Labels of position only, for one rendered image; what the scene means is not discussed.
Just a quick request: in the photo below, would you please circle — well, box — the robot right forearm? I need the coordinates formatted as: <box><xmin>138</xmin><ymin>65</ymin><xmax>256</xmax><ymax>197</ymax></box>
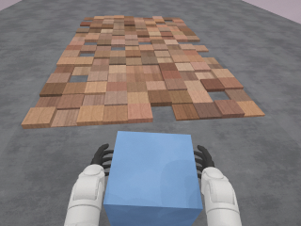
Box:
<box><xmin>201</xmin><ymin>167</ymin><xmax>242</xmax><ymax>226</ymax></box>

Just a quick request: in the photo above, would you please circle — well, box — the left robot hand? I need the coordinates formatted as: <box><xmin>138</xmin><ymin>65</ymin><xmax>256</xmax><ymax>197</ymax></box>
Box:
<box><xmin>90</xmin><ymin>143</ymin><xmax>114</xmax><ymax>176</ymax></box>

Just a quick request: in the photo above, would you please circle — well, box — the robot left forearm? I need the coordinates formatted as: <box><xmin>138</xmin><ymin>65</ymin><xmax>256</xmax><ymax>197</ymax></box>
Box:
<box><xmin>64</xmin><ymin>164</ymin><xmax>105</xmax><ymax>226</ymax></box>

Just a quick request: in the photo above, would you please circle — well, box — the right robot hand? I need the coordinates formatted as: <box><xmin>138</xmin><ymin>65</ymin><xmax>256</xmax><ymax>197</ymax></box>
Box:
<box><xmin>193</xmin><ymin>145</ymin><xmax>215</xmax><ymax>179</ymax></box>

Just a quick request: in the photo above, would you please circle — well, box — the carton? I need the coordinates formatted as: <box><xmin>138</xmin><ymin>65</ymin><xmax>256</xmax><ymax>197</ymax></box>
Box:
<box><xmin>103</xmin><ymin>131</ymin><xmax>203</xmax><ymax>226</ymax></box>

